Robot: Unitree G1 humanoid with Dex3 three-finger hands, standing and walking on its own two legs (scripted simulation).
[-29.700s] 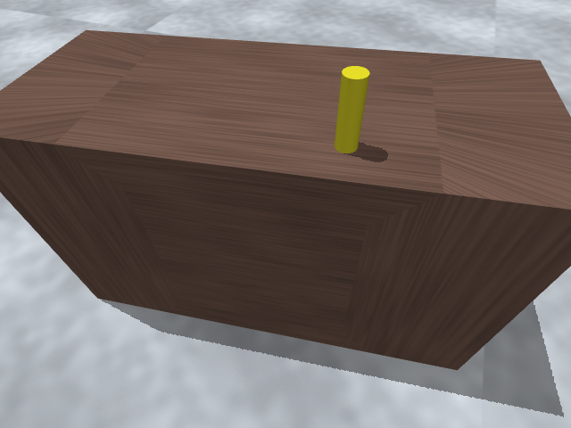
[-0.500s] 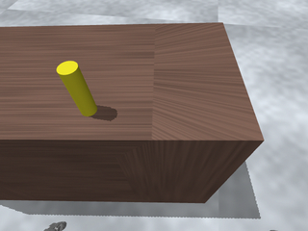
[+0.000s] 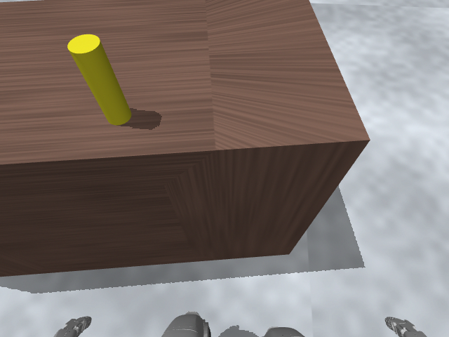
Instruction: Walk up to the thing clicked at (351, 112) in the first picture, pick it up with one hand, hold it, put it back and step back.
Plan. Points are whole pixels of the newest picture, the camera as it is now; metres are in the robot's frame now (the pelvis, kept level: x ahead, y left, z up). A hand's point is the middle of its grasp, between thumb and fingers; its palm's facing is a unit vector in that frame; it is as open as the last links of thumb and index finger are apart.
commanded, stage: step back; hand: left
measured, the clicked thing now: (104, 85) +0.51 +0.24 +0.13
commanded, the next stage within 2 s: none
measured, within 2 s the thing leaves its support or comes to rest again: neither
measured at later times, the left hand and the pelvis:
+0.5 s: hand out of the picture -0.03 +0.28 -0.14, palm faces +0.07 -0.93 -0.37, open 7.4 cm; pelvis -0.12 +0.00 +0.01, yaw +3 degrees
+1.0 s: hand out of the picture -0.19 +0.23 -0.12, palm faces +0.03 -0.90 -0.44, open 7.4 cm; pelvis -0.28 -0.04 +0.01, yaw +3 degrees
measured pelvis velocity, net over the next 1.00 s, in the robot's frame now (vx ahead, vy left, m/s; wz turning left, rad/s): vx -0.28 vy -0.04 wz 0.05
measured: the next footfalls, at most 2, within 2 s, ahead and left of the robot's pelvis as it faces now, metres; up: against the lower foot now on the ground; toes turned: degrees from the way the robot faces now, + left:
left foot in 0.36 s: -0.06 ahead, +0.12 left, +0.00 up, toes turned +1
right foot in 0.74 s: -0.20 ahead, -0.16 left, +0.00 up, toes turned +2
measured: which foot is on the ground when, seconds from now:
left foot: down 0.00-0.02, up 0.04-0.34, down 0.36-0.76, up 0.78-1.00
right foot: down 0.00-0.36, up 0.38-0.72, down 0.74-1.00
